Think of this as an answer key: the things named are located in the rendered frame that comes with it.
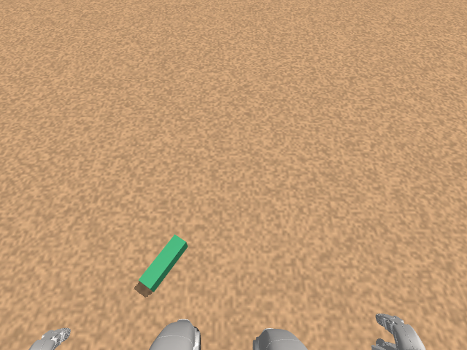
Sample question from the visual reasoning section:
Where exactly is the carton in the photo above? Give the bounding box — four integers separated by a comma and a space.
139, 234, 188, 292

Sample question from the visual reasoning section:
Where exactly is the left robot hand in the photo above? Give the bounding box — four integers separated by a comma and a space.
29, 328, 71, 350

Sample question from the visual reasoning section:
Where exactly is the right robot hand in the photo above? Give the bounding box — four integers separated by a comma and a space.
371, 314, 426, 350

